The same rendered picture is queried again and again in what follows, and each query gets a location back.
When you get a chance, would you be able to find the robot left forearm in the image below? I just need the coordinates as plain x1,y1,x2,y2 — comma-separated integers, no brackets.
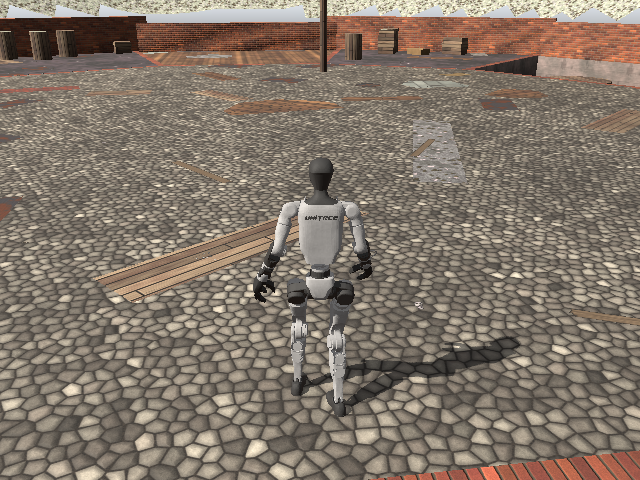
257,241,280,282

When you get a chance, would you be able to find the left robot thigh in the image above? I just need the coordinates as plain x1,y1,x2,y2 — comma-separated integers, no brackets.
287,278,308,340

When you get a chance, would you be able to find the robot left upper arm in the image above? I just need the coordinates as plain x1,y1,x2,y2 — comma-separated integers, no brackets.
271,201,300,257

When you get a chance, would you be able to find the robot right upper arm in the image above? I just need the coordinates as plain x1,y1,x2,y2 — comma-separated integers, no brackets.
341,201,368,254

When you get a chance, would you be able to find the robot right forearm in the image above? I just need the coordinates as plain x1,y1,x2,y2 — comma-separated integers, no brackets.
357,239,372,269

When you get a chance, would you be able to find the robot right shin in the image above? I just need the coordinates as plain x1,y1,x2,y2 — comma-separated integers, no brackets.
329,334,346,403

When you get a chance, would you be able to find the robot left hand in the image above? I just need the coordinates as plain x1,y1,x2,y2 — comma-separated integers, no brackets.
253,273,275,303

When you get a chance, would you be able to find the robot right hand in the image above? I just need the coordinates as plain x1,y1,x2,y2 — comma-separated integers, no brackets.
349,263,373,280

